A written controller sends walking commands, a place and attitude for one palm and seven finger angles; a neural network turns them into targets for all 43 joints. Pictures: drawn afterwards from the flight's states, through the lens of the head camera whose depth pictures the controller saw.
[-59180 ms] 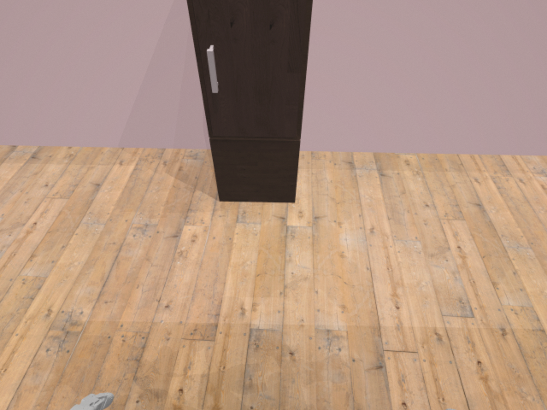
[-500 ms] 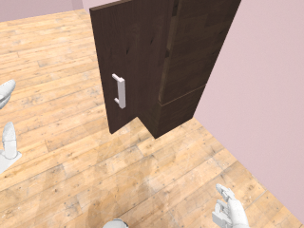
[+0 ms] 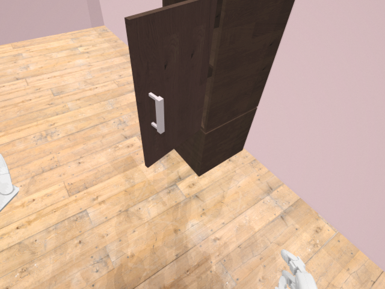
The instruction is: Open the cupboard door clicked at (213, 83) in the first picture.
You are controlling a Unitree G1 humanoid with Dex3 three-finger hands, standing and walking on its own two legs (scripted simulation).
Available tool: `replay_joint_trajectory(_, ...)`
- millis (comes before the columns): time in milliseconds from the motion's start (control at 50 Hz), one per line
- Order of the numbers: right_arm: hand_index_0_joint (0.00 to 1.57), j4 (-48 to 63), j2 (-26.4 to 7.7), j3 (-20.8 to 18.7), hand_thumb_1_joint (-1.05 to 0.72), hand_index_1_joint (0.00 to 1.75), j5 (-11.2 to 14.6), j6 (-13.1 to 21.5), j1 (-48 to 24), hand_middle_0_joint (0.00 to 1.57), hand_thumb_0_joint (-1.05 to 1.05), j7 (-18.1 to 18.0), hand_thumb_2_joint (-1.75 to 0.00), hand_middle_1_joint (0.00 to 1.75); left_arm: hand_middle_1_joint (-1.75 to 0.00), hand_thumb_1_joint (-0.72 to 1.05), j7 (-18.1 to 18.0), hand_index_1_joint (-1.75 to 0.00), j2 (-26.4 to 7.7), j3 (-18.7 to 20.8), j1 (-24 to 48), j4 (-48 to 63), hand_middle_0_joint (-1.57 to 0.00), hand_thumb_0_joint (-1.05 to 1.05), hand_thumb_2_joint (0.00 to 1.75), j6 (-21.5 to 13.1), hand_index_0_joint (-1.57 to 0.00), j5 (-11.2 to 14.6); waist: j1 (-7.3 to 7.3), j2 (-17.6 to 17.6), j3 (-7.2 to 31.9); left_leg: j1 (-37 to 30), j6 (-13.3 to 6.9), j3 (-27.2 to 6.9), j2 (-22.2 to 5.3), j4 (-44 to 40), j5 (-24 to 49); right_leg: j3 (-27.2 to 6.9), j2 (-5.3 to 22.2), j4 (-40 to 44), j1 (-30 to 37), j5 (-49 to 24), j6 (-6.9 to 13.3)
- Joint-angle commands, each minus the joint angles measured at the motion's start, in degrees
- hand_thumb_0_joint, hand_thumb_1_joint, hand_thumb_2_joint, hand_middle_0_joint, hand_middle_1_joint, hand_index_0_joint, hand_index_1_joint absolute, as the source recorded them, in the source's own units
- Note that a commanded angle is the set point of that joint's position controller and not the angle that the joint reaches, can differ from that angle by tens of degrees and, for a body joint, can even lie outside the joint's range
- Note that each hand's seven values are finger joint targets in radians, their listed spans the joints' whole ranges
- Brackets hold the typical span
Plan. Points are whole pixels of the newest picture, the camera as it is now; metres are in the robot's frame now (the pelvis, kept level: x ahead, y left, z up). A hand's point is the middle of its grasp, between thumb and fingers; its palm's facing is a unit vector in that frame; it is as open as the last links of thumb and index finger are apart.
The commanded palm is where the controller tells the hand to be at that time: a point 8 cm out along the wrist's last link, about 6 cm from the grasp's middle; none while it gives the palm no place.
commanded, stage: stop stepping back and stand still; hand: left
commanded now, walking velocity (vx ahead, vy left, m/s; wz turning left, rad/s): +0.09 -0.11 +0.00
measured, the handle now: (156, 113) +0.65 +0.14 -0.05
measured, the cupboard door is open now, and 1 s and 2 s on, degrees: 100 100 100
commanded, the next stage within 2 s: let the arm hang, fingers relaxed in 0.70 s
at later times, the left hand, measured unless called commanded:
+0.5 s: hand (9, 205) +0.19 +0.27 +0.17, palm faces +0.45 -0.77 -0.46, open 7.4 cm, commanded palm +0.13 +0.31 +0.18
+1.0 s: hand out of the picture +0.11 +0.23 -0.10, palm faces +0.05 -0.93 -0.36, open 7.4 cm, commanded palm none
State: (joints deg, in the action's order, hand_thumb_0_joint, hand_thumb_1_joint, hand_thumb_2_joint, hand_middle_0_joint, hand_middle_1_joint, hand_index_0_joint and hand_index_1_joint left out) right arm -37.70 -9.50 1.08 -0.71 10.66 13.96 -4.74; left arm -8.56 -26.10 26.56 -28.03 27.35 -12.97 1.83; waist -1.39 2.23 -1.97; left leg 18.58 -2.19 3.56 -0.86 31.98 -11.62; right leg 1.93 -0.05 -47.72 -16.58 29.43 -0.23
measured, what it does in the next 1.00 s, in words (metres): steps on the spot: right foot, then left foot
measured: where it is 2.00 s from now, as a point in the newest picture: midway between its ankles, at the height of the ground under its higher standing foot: outside the picture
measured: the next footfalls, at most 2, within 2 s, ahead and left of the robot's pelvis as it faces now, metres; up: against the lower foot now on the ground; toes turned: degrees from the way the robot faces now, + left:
right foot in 0.14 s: +0.04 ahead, -0.10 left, +0.00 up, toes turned -4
left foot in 0.38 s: +0.05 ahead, +0.13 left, +0.00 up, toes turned +6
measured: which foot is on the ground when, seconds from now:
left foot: down 0.00-0.14, up 0.16-0.36, down 0.38-1.00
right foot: up 0.00-0.12, down 0.14-1.00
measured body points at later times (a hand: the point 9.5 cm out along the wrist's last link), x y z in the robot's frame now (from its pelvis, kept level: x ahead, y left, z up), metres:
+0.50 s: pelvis -0.01 +0.00 +0.00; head +0.01 +0.01 +0.45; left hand +0.16 +0.31 +0.20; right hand +0.16 -0.24 -0.07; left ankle +0.01 +0.12 -0.73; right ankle +0.00 -0.09 -0.73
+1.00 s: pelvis -0.03 +0.01 +0.00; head -0.02 -0.02 +0.45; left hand +0.10 +0.28 -0.07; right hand +0.12 -0.25 -0.13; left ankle +0.01 +0.12 -0.73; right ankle +0.00 -0.09 -0.73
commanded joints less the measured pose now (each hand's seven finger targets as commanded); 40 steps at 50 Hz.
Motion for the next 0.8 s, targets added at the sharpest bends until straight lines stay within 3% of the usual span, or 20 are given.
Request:
replay_joint_trajectory(0,0.20,8.3,-9.3,-3.3,-0.90,0.30,0.4,2.9,-3.9,0.20,0.00,0.5,-0.90,0.30,-0.30,0.90,-0.4,-0.30,-6.9,5.8,-7.1,10.2,-0.20,0.00,0.90,-2.0,-0.20,1.3,1.17,-11.2,8.6,-4.2,-4.7,-12.0,-11.5,-17.2,-2.6,3.0,-0.4,5.8,2.1,-4.9,-0.5)
replay_joint_trajectory(40,0.20,9.5,-9.6,-3.0,-0.90,0.30,0.2,1.5,-5.7,0.20,0.00,0.4,-0.90,0.30,-0.30,0.90,-0.4,-0.30,-6.5,4.8,-8.1,10.0,-0.20,0.00,0.90,-1.3,-0.20,1.2,0.82,-14.4,4.9,7.4,-3.0,-9.9,-10.7,-21.0,-20.1,5.5,-1.2,10.3,10.3,-4.6,0.2)
replay_joint_trajectory(80,0.20,10.1,-9.6,-3.1,-0.90,0.30,0.1,-0.5,-7.6,0.20,0.00,0.0,-0.90,0.30,-0.30,0.90,-0.5,-0.30,-7.1,4.7,-6.6,7.8,-0.20,0.00,0.90,-0.6,-0.20,0.4,1.05,-9.9,1.4,16.5,-1.0,-7.0,-8.0,-15.2,-27.7,3.4,-0.4,17.7,15.3,-2.4,2.2)
replay_joint_trajectory(100,0.20,10.5,-8.9,-3.2,-0.90,0.30,0.2,-1.6,-7.6,0.20,0.00,-0.2,-0.90,0.30,-0.30,0.90,-0.6,-0.30,-8.5,5.6,-6.4,6.8,-0.20,0.00,0.90,0.0,-0.20,0.1,1.33,-0.8,0.4,17.0,0.7,-3.5,-3.4,-1.9,-25.2,-6.0,4.4,27.0,11.4,3.9,5.0)
replay_joint_trajectory(120,0.20,10.7,-8.1,-3.2,-0.90,0.30,0.4,-2.6,-7.7,0.20,0.00,-0.2,-0.90,0.30,-0.30,0.90,-0.2,-0.30,-8.8,4.2,-4.1,8.0,-0.20,0.00,0.90,0.7,-0.20,0.2,1.34,12.5,-0.9,15.7,2.1,-1.0,1.2,18.2,-17.9,-25.5,17.2,39.7,0.8,16.8,10.2)
replay_joint_trajectory(140,0.20,9.6,-8.6,-3.1,-0.90,0.30,-0.1,-2.3,-7.8,0.20,0.00,-0.4,-0.90,0.30,-0.30,0.90,-0.4,-0.30,-9.9,4.9,0.3,9.5,-0.20,0.00,0.90,0.3,-0.20,1.1,1.34,12.4,-2.6,16.4,2.5,-3.3,0.3,28.2,-13.7,-28.8,22.3,42.7,-3.4,11.6,12.4)
replay_joint_trajectory(180,0.20,7.9,-7.8,-2.5,-0.90,0.30,-0.1,-1.0,-5.5,0.20,0.00,0.0,-0.90,0.30,-0.30,0.90,-0.6,-0.30,-9.6,5.6,2.8,8.6,-0.20,0.00,0.90,-1.0,-0.20,0.2,-0.22,7.1,2.9,13.9,2.7,-3.4,-1.5,29.1,-8.5,-20.1,18.4,37.8,1.1,0.0,10.7)
replay_joint_trajectory(200,0.20,7.9,-7.4,-2.1,-0.90,0.30,-0.1,-0.9,-5.9,0.20,0.00,0.1,-0.90,0.30,-0.30,0.90,-0.7,-0.30,-9.6,5.1,5.2,8.9,-0.20,0.00,0.90,-1.0,-0.20,0.2,-0.61,4.5,4.1,9.2,2.9,-2.6,-2.4,24.0,-8.7,-17.2,17.2,37.2,-2.7,3.8,9.6)
replay_joint_trajectory(220,0.20,8.0,-7.3,-2.2,-0.90,0.30,-0.1,-1.0,-6.0,0.20,0.00,-0.5,-0.90,0.30,-0.30,0.90,-0.7,-0.30,-8.1,4.2,3.1,7.4,-0.20,0.00,0.90,-1.1,-0.20,-0.2,0.04,3.4,2.9,6.4,2.5,-1.1,-2.4,19.0,-6.7,-11.7,14.8,36.1,-3.3,0.3,8.6)
replay_joint_trajectory(240,0.20,8.4,-7.5,-2.3,-0.90,0.30,0.1,-0.8,-6.7,0.20,0.00,-0.9,-0.90,0.30,-0.30,0.90,-0.8,-0.30,-7.3,3.1,3.5,8.5,-0.20,0.00,0.90,-1.1,-0.20,-0.5,0.62,3.4,2.8,3.9,1.9,-0.3,-2.2,14.0,-6.7,-9.1,14.1,34.9,-2.8,-3.1,8.2)
replay_joint_trajectory(320,0.20,8.6,-8.4,-2.5,-0.90,0.30,-0.2,1.2,-6.1,0.20,0.00,-1.9,-0.90,0.30,-0.30,0.90,-1.8,-0.30,-6.9,1.8,5.4,13.5,-0.20,0.00,0.90,-1.7,-0.20,-0.7,1.17,-2.8,3.7,-6.9,0.8,1.2,-0.8,-5.1,-3.7,-6.5,10.9,30.2,-0.5,-6.5,5.7)
replay_joint_trajectory(360,0.20,9.8,-10.1,-3.2,-0.90,0.30,-0.1,1.3,-5.7,0.20,0.00,-1.8,-0.90,0.30,-0.30,0.90,-2.0,-0.30,-7.1,2.5,4.9,16.2,-0.20,0.00,0.90,-2.4,-0.20,-0.5,1.64,-13.3,4.8,-9.3,-1.7,-9.1,-7.9,-11.7,-1.2,-3.4,5.5,20.6,-0.3,-11.7,1.9)
replay_joint_trajectory(380,0.20,10.4,-10.5,-3.4,-0.90,0.30,0.2,1.1,-5.6,0.20,0.00,-1.5,-0.90,0.30,-0.30,0.90,-2.2,-0.30,-7.7,3.5,3.9,17.2,-0.20,0.00,0.90,-2.6,-0.20,-0.7,2.22,-16.4,6.7,-10.1,-3.1,-13.5,-11.5,-11.3,7.3,-0.4,3.0,16.3,0.1,-15.3,0.4)
replay_joint_trajectory(400,0.20,11.0,-10.3,-3.5,-0.90,0.30,0.7,1.2,-5.3,0.20,0.00,-1.2,-0.90,0.30,-0.30,0.90,-2.1,-0.30,-8.2,4.0,1.6,15.9,-0.20,0.00,0.90,-2.3,-0.20,-0.6,2.35,-14.6,7.6,-9.8,-2.8,-13.8,-12.4,-10.6,15.6,1.2,1.8,14.5,1.5,-17.4,-0.2)
replay_joint_trajectory(440,0.20,10.1,-8.9,-2.9,-0.90,0.30,0.2,1.1,-5.2,0.20,0.00,-0.6,-0.90,0.30,-0.30,0.90,-1.4,-0.30,-8.5,5.0,-0.8,15.3,-0.20,0.00,0.90,-2.6,-0.20,-0.8,1.82,-16.3,6.4,-8.0,-1.7,-10.1,-10.4,-11.1,20.7,2.2,1.4,15.0,2.7,-14.4,0.0)
replay_joint_trajectory(520,0.20,10.8,-9.2,-3.3,-0.90,0.30,1.1,0.5,-5.2,0.20,0.00,0.2,-0.90,0.30,-0.30,0.90,-0.9,-0.30,-6.9,4.8,-5.2,11.4,-0.20,0.00,0.90,-2.2,-0.20,0.2,1.13,-5.0,7.9,-3.2,1.1,-3.9,-6.1,-5.7,15.6,-1.6,4.2,21.1,10.7,-32.5,0.8)
replay_joint_trajectory(560,0.20,10.7,-9.2,-3.5,-0.90,0.30,1.2,-0.1,-4.9,0.20,0.00,0.5,-0.90,0.30,-0.30,0.90,-0.8,-0.30,-6.6,4.7,-6.1,9.7,-0.20,0.00,0.90,-1.8,-0.20,0.9,0.62,-1.3,9.1,-3.7,2.0,-2.7,-4.2,-3.2,11.4,-4.5,6.8,23.2,10.0,-35.4,2.0)
replay_joint_trajectory(600,0.20,10.6,-9.0,-3.4,-0.90,0.30,1.2,-0.5,-5.3,0.20,0.00,0.3,-0.90,0.30,-0.30,0.90,-0.9,-0.30,-7.0,5.2,-7.1,9.1,-0.20,0.00,0.90,-1.3,-0.20,1.3,0.48,-1.5,9.4,-4.5,2.2,-2.6,-3.6,-3.3,9.7,-4.8,7.6,24.1,8.8,-34.6,2.3)
replay_joint_trajectory(760,0.20,11.1,-8.7,-2.7,-0.90,0.30,0.9,-1.4,-7.3,0.20,0.00,-0.6,-0.90,0.30,-0.30,0.90,-0.8,-0.30,-7.5,4.3,-3.1,10.9,-0.20,0.00,0.90,-0.6,-0.20,1.0,1.24,-4.0,7.2,-5.8,1.1,-4.0,-4.6,-8.9,5.8,-3.0,4.7,25.9,6.5,-23.6,0.5)
replay_joint_trajectory(780,0.20,-2.8,-20.3,-6.2,-0.90,0.30,0.8,0.6,-9.1,0.20,0.00,5.0,-0.90,0.30,-0.30,0.90,7.7,-0.30,2.2,-20.3,3.0,-33.8,-0.20,0.00,0.90,6.8,-0.20,-4.3,-1.64,-7.4,2.3,0.1,-0.4,-7.6,-7.0,-1.1,14.3,0.2,7.7,15.2,-1.4,-28.4,2.0)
